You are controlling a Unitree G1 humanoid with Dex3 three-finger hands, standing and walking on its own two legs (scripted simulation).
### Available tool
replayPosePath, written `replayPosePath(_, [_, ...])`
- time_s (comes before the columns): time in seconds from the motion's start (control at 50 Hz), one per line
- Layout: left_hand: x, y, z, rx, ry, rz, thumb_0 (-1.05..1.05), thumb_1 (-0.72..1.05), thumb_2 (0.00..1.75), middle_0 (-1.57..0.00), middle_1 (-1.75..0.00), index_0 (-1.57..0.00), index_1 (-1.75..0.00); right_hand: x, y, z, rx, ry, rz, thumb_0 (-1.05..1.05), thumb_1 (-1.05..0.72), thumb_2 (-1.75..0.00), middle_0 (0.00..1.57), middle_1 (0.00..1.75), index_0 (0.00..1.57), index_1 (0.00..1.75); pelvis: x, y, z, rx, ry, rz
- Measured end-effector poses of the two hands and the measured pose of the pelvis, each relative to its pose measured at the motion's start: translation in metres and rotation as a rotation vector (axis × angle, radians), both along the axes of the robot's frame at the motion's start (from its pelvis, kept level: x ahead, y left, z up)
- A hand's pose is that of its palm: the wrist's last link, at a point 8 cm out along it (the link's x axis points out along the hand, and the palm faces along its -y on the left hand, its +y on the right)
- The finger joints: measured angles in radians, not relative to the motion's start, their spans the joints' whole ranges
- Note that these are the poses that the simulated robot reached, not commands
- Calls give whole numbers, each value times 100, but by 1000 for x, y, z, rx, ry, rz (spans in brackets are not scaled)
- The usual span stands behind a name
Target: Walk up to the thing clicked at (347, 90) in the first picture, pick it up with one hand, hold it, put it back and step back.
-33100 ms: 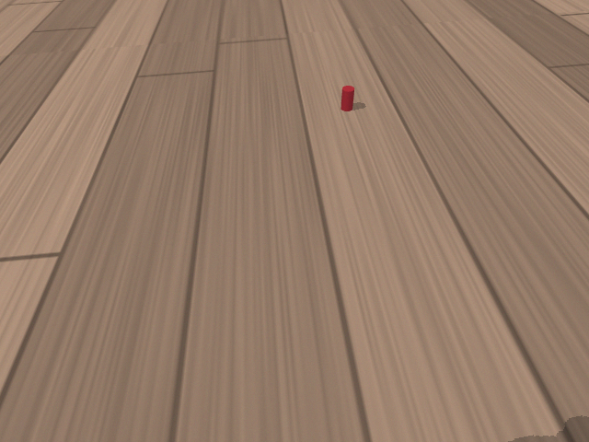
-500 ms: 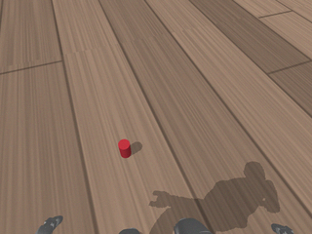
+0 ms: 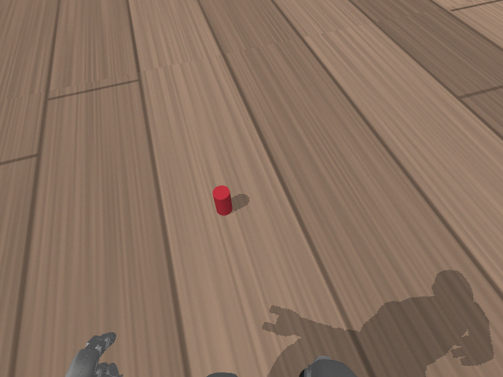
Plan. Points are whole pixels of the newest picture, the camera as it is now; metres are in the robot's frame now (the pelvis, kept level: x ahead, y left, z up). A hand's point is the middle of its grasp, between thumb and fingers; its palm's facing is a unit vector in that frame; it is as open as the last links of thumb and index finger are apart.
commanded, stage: step back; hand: left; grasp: from the side
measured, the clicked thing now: (222, 200) +0.85 +0.20 -0.68
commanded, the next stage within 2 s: stand in 1.54 s
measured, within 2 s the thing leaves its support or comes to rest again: neither
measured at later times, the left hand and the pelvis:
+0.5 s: hand out of the picture -0.12 +0.25 -0.14, palm faces -0.06 -0.91 -0.40, open 7.4 cm; pelvis -0.17 -0.02 +0.01, yaw -5 degrees
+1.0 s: hand out of the picture -0.10 +0.24 -0.13, palm faces -0.01 -0.92 -0.39, open 7.4 cm; pelvis -0.18 -0.03 +0.01, yaw -1 degrees
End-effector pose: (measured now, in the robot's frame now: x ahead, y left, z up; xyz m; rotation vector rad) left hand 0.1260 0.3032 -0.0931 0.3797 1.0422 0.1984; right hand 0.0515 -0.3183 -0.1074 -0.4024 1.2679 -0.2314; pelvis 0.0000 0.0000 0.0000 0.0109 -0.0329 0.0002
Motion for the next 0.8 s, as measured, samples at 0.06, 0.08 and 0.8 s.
replayPosePath(0.06, [-18, 5, -11, -23, -5, 4, 1, 90, 90, -20, -30, -21, -30, -21, 9, 2, -3, -3, 9, 0, -90, -90, 20, 30, 21, 30, -25, 5, -3, 22, -22, -1])
replayPosePath(0.08, [-26, 5, -12, -29, 7, 7, 1, 90, 90, -20, -30, -20, -30, -27, 12, 5, 1, -8, 13, 0, -90, -90, 20, 30, 21, 30, -32, 6, -1, 9, -24, -1])
replayPosePath(0.8, [-264, 12, -4, -3, 156, 69, 1, 90, 90, -20, -30, -20, -30, -214, 4, 10, 57, -35, -27, 1, -90, -90, 21, 30, 21, 30, -195, -10, 12, 8, -9, -15])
